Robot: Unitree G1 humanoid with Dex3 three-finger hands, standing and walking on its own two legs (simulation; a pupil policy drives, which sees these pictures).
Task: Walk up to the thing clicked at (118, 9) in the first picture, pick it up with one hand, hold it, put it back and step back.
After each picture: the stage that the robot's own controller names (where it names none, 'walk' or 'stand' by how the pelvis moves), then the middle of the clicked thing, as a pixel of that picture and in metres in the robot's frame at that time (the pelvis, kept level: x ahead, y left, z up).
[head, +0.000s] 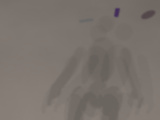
stand; (116, 12) +2.07 -0.51 -0.72
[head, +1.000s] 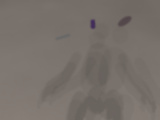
walk; (92, 24) +1.97 -0.02 -0.68
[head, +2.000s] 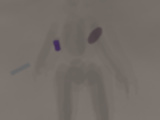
walk; (57, 45) +1.33 +0.35 -0.70
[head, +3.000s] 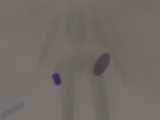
walk; (56, 79) +0.89 +0.32 -0.71
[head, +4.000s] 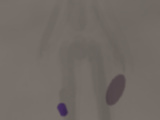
walk; (62, 109) +0.54 +0.23 -0.70
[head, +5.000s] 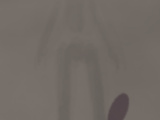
stand; out of the picture +0.42 +0.17 -0.70
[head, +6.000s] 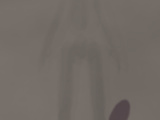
stand; out of the picture +0.40 +0.15 -0.72
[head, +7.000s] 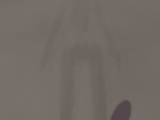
stand; out of the picture +0.40 +0.16 -0.73
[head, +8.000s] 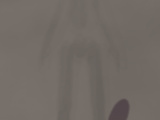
stand; out of the picture +0.38 +0.17 -0.73
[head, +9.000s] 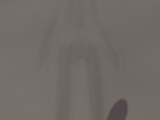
stand; out of the picture +0.38 +0.18 -0.73
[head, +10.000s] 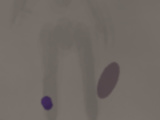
go down; (47, 103) +0.41 +0.18 -0.60
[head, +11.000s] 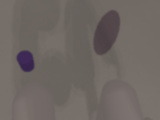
go down; (26, 61) +0.46 +0.21 -0.30
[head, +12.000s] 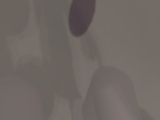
close in; out of the picture +0.45 +0.24 -0.24
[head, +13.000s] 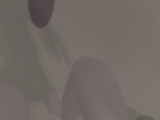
close; out of the picture +0.45 +0.26 -0.22
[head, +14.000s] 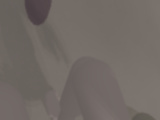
close; out of the picture +0.45 +0.27 -0.22
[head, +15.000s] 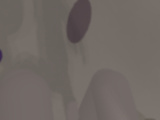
lift; out of the picture +0.37 +0.25 -0.16
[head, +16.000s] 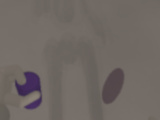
lift; (29, 91) +0.32 +0.17 +0.01
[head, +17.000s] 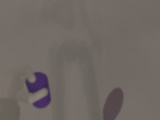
hold; (39, 91) +0.33 +0.15 +0.01
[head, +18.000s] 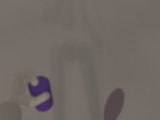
hold; (41, 94) +0.32 +0.15 +0.00
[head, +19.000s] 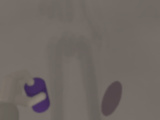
crouch; (38, 95) +0.32 +0.16 -0.03
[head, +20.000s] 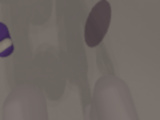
lower; out of the picture +0.47 +0.21 -0.10
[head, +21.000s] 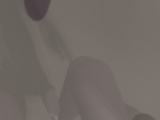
lower; out of the picture +0.45 +0.28 -0.23
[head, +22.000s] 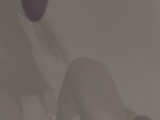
lower; out of the picture +0.45 +0.28 -0.23
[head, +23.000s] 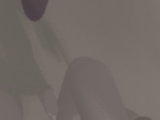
lower; out of the picture +0.45 +0.28 -0.23
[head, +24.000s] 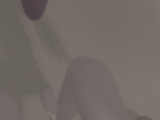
lower; out of the picture +0.45 +0.28 -0.23
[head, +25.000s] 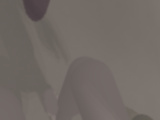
loosen; out of the picture +0.45 +0.27 -0.23
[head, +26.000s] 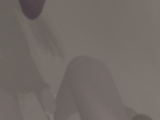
withdraw; out of the picture +0.44 +0.27 -0.24
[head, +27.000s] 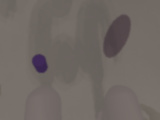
walk; (40, 64) +0.47 +0.20 -0.37
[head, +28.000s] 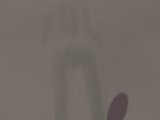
stand; out of the picture +0.40 +0.16 -0.66
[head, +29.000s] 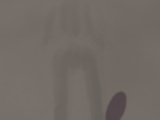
stand; out of the picture +0.41 +0.17 -0.66
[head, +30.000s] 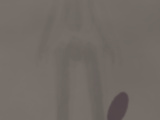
stand; out of the picture +0.41 +0.16 -0.69
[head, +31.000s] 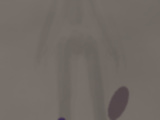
walk; out of the picture +0.43 +0.16 -0.72
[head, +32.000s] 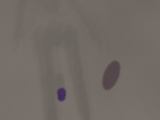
walk; (61, 94) +0.56 +0.09 -0.71
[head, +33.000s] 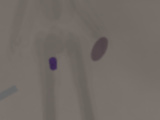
walk; (53, 63) +0.82 +0.22 -0.70
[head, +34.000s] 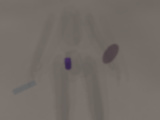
stand; (68, 63) +1.03 +0.17 -0.70
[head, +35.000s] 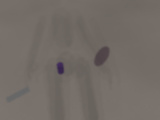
stand; (60, 68) +1.03 +0.21 -0.73
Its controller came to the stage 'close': yes
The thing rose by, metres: 0.72
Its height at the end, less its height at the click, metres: +0.00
